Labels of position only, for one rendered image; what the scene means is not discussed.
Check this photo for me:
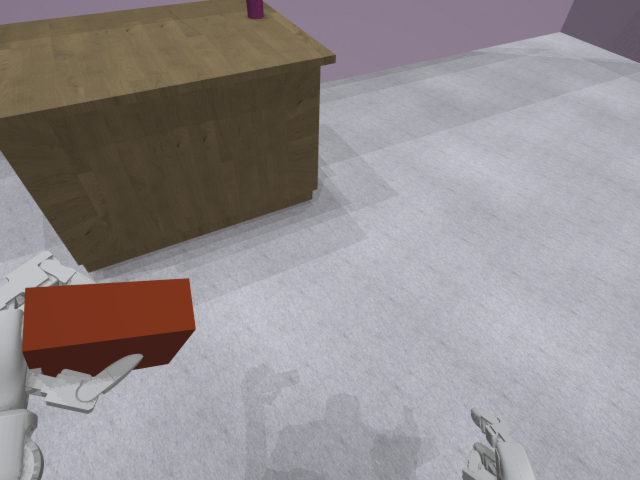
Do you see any robot left forearm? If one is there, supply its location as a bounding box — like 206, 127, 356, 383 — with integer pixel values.
0, 409, 44, 480

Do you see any table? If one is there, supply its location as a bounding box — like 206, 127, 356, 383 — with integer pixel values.
0, 0, 336, 273

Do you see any right robot hand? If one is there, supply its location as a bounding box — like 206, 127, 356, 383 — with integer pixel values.
462, 407, 537, 480

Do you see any sponge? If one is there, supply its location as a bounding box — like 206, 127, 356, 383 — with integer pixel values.
22, 278, 196, 377

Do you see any left robot hand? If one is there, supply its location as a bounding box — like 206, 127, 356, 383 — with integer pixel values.
0, 251, 144, 414

